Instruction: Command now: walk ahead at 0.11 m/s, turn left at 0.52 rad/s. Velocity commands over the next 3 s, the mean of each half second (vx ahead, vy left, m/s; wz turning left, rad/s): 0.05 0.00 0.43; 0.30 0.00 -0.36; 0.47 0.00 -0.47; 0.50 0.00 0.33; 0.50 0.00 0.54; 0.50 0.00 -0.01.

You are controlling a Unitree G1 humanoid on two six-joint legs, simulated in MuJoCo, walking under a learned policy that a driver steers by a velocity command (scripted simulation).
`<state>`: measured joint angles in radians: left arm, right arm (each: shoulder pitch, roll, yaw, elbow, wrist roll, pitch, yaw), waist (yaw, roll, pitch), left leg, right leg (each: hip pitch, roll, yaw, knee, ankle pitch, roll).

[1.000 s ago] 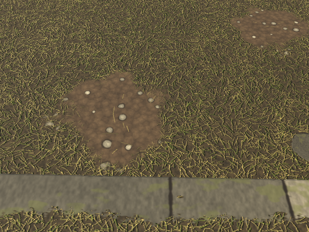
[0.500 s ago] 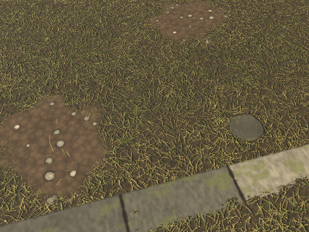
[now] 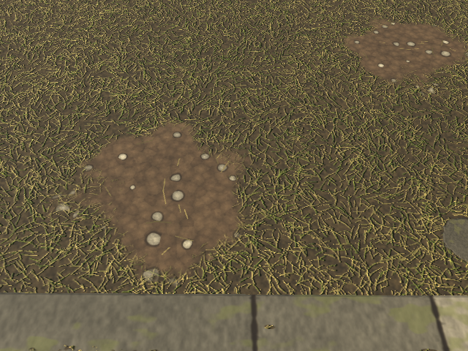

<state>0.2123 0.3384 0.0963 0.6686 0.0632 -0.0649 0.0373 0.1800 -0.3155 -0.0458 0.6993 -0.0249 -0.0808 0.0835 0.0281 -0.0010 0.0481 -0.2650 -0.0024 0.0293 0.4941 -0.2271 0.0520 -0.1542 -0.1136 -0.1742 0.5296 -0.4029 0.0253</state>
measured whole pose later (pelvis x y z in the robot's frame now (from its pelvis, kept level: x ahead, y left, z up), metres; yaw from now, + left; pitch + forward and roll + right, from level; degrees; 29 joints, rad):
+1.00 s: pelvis +0.22 +0.04 +0.01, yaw -1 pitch +1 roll +0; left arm 0.23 0.28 0.04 0.80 0.08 -0.09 -0.06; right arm 0.38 -0.23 0.01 0.78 -0.06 -0.12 -0.02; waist -0.03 -0.01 -0.02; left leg -0.08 -0.01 0.07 0.33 -0.28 0.04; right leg -0.50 0.02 0.06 1.08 -0.29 -0.09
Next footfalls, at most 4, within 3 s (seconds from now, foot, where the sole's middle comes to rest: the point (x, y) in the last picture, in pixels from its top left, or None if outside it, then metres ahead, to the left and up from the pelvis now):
0.46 right None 0.16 -0.10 -0.77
0.84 left None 0.19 0.14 -0.77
1.30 right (283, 332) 0.53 -0.10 -0.77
1.86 left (235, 228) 0.96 0.05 -0.92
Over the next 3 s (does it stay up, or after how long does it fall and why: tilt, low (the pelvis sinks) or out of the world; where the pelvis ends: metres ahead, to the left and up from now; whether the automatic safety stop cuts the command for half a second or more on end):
stays up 1.36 0.04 -0.14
